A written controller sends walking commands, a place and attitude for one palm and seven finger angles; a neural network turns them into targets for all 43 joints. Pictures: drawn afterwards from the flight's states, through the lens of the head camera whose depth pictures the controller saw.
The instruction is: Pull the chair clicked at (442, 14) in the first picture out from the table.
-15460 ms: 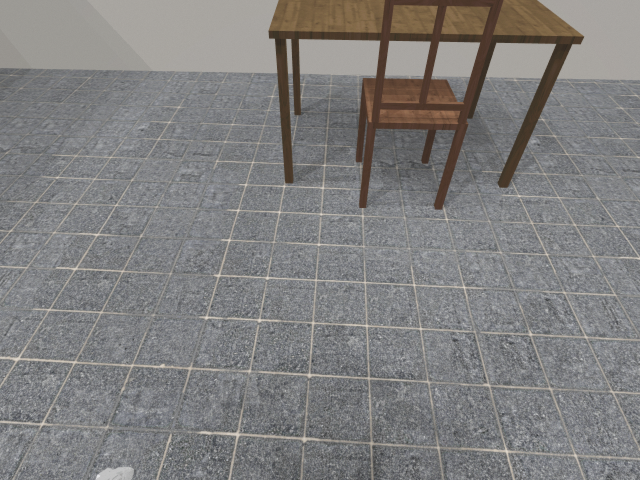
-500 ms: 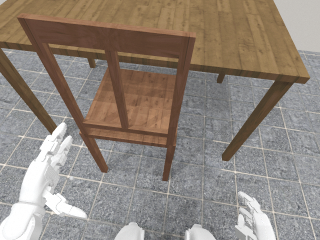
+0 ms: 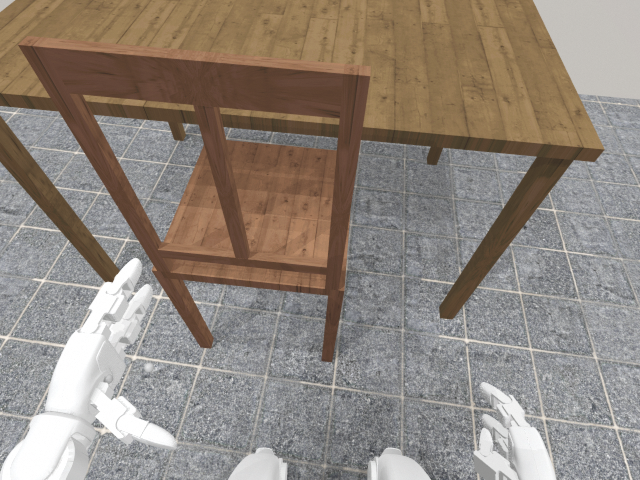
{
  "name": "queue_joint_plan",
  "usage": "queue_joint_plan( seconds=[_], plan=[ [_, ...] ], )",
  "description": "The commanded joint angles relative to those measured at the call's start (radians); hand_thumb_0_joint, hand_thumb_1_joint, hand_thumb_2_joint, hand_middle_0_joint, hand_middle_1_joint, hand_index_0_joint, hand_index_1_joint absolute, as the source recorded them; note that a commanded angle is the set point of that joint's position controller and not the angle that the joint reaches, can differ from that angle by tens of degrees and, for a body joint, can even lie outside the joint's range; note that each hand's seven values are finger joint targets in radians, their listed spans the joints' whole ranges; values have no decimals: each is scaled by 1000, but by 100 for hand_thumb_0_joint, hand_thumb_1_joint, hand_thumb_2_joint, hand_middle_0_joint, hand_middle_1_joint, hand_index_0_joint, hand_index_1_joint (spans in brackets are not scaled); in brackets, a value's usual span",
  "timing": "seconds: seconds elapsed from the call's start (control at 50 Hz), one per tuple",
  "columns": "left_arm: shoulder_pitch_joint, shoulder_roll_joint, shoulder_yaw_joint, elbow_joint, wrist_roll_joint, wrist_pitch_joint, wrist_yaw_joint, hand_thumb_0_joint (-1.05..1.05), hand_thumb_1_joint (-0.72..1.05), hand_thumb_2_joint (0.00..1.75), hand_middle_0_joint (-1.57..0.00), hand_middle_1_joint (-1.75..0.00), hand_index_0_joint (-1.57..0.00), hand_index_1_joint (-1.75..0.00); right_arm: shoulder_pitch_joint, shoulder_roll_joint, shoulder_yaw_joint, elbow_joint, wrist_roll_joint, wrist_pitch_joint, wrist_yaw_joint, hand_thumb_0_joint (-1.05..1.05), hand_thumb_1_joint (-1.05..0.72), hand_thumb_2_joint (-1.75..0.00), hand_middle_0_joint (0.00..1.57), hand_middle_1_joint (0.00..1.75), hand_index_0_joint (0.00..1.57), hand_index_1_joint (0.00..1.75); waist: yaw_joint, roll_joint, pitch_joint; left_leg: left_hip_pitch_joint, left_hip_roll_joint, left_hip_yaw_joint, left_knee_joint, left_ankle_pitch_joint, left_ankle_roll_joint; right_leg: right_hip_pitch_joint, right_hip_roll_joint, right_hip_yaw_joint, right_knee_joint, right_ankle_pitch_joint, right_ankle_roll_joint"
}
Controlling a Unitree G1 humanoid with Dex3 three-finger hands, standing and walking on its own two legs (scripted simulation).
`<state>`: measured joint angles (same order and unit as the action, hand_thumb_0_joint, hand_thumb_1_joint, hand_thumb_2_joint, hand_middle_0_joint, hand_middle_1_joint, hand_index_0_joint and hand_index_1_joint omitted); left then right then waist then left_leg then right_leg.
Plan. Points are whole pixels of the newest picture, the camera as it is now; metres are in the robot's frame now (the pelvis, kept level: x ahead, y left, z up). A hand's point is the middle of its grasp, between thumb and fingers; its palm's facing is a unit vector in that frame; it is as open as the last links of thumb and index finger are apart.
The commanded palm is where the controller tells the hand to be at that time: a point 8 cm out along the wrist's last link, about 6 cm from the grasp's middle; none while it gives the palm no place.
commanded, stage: aim the fingers beside a spindle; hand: left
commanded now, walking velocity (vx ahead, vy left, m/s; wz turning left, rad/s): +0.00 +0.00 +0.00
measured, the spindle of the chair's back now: (228, 195) +0.51 +0.16 +0.02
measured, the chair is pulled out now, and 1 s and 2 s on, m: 0.00 0.00 0.00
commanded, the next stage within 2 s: none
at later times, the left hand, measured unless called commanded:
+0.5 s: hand (175, 338) +0.28 +0.18 +0.03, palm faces -0.09 -0.99 -0.06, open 16.9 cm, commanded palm +0.26 +0.24 +0.03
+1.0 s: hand (207, 312) +0.32 +0.16 +0.01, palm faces -0.12 -0.99 -0.05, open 16.9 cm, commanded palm +0.30 +0.22 +0.01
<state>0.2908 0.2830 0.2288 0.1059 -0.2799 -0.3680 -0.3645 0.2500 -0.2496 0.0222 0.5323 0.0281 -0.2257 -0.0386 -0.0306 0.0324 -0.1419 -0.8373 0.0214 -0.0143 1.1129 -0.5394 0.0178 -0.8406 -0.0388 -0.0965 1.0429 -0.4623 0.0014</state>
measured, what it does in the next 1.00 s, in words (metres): stands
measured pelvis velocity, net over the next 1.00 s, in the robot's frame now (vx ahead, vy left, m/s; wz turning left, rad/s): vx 0.00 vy -0.01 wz -0.01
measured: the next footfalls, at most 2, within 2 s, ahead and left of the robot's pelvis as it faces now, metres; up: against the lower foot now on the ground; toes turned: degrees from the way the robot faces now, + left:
none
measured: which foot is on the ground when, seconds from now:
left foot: down 0.00-1.00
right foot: down 0.00-1.00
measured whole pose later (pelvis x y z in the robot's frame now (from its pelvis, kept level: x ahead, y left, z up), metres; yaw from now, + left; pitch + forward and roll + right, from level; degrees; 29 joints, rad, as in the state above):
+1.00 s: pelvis +0.00 -0.01 -0.02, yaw -1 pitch +20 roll -1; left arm -0.04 0.25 0.19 0.34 -0.22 -0.40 -0.29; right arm 0.24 -0.26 0.01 0.56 0.01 -0.17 -0.02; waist -0.05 0.03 -0.16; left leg -0.98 0.02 0.00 1.19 -0.56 0.01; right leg -1.01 -0.04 -0.07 1.15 -0.49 -0.01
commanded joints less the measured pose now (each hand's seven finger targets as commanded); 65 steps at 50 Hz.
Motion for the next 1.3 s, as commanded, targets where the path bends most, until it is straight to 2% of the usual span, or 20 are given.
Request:
queue_joint_plan(
  seconds=[0.0,0.06,0.12,0.24,0.42,0.48,0.56,0.62,0.66,0.76,0.78,0.82,0.88,0.92,0.94,0.98,1.06,1.16,1.24,1.28],
  plan=[
    [-90,142,102,-186,-37,-88,14,0,-50,30,-6,-8,-6,-8,-31,-135,-65,-138,4,-60,-10,0,-90,-90,20,30,20,30,-4,14,-186,105,-25,-26,-179,284,-4,162,45,25,-134,157,-23],
    [-94,132,88,-155,-28,-85,7,0,-50,30,-6,-8,-6,-8,-34,-138,-66,-137,5,-58,-8,0,-90,-90,20,30,20,30,-5,17,-179,90,-27,-22,-176,264,-3,159,42,31,-136,141,-23],
    [-176,136,64,-120,-17,-78,-7,0,-50,30,-6,-8,-6,-8,-28,-148,-62,-128,4,-59,-13,0,-90,-90,20,30,20,30,-29,8,-166,70,-26,-22,-158,233,3,126,41,41,-137,114,-20],
    [-205,158,86,-158,-27,-100,-12,0,-50,30,-6,-8,-6,-8,-20,-145,-63,-131,0,-71,-15,0,-90,-90,20,30,20,30,-3,44,-279,109,-26,-22,-146,318,2,172,38,45,-106,198,-25],
    [-236,137,73,-56,0,-82,26,0,-50,30,-6,-8,-6,-8,-20,-148,-67,-123,-1,-49,-2,0,-90,-90,20,30,20,30,-5,20,-247,60,-24,-19,-141,310,-3,134,35,38,-84,194,-23],
    [-266,108,32,-86,7,-86,30,0,-50,30,-6,-8,-6,-8,-16,-147,-69,-132,-2,-47,2,0,-90,-90,20,30,20,30,-11,21,-280,79,-21,-17,-133,328,-2,129,32,39,-77,213,-20],
    [-356,130,49,-66,13,-107,53,0,-50,30,-6,-8,-6,-8,-10,-151,-68,-117,-6,-40,-2,0,-90,-90,20,30,20,30,-24,-8,-265,42,-21,-21,-120,279,-1,99,33,43,-71,168,-19],
    [-393,149,70,-34,21,-124,66,0,-50,30,-6,-8,-6,-8,-10,-151,-67,-111,-9,-36,-5,0,-90,-90,20,30,20,30,-17,-9,-270,23,-21,-21,-114,267,0,93,34,48,-61,153,-22],
    [-441,127,47,-10,26,-126,68,0,-50,30,-6,-8,-6,-8,-10,-148,-66,-103,-9,-31,-3,0,-90,-90,20,30,20,30,-26,13,-282,29,-23,-16,-106,267,0,79,31,50,-54,160,-21],
    [-463,147,54,30,34,-110,56,0,-50,30,-6,-8,-6,-8,-1,-153,-67,-98,-9,-16,-2,0,-90,-90,20,30,20,30,-16,20,-346,34,-20,-16,-95,314,-1,105,28,55,-35,214,-23],
    [-477,117,24,29,35,-106,52,0,-50,30,-6,-8,-6,-8,-3,-150,-67,-101,-7,-15,0,0,-90,-90,20,30,20,30,-21,41,-344,42,-21,-14,-91,322,-1,92,28,56,-34,222,-23],
    [-488,96,4,35,30,-99,49,0,-50,30,-6,-8,-6,-8,2,-151,-68,-105,-9,-13,2,0,-90,-90,20,30,20,30,-27,21,-346,42,-19,-20,-88,328,1,81,31,51,-30,221,-21],
    [-478,122,37,41,29,-98,61,0,-50,30,-6,-8,-6,-8,10,-152,-73,-103,-8,-1,4,0,-90,-90,20,30,20,30,-18,-7,-363,34,-18,-17,-84,348,0,104,29,54,-25,252,-20],
    [-478,121,34,24,37,-106,73,0,-50,30,-6,-8,-6,-8,8,-149,-72,-108,-10,2,9,0,-90,-90,20,30,20,30,-10,28,-367,42,-18,-18,-81,375,-2,92,29,50,-9,266,-24],
    [-468,118,39,31,37,-105,80,0,-50,30,-6,-8,-6,-8,9,-146,-71,-109,-13,7,13,0,-90,-90,20,30,20,30,-7,16,-367,38,-20,-16,-82,366,-3,95,29,51,-12,260,-23],
    [-505,112,35,62,49,-113,95,0,-50,30,-6,-8,-6,-8,9,-147,-72,-101,-13,17,15,0,-90,-90,20,30,20,30,-22,-16,-332,9,-18,-16,-76,327,-3,66,30,51,-10,233,-20],
    [-607,100,9,105,69,-130,107,0,-50,30,-6,-8,-6,-8,11,-150,-70,-92,-14,26,15,0,-90,-90,20,30,20,30,-37,5,-309,-15,-20,-19,-62,272,-2,13,31,53,-1,178,-25],
    [-678,110,6,93,71,-145,101,0,-50,30,-6,-8,-6,-8,18,-151,-73,-86,-17,30,12,0,-90,-90,20,30,20,30,-32,24,-403,10,-21,-18,-43,302,-1,33,28,65,15,207,-25],
    [-668,121,26,129,69,-134,107,0,-50,30,-6,-8,-6,-8,21,-150,-73,-83,-17,41,14,0,-90,-90,20,30,20,30,-26,3,-433,-10,-22,-14,-30,325,1,57,29,67,26,242,-23],
    [-701,127,36,184,72,-126,113,0,-50,30,-6,-8,-6,-8,19,-149,-70,-73,-15,52,15,0,-90,-90,20,30,20,30,-36,-15,-385,-55,-24,-8,-26,272,1,42,29,73,18,206,-20]
  ],
)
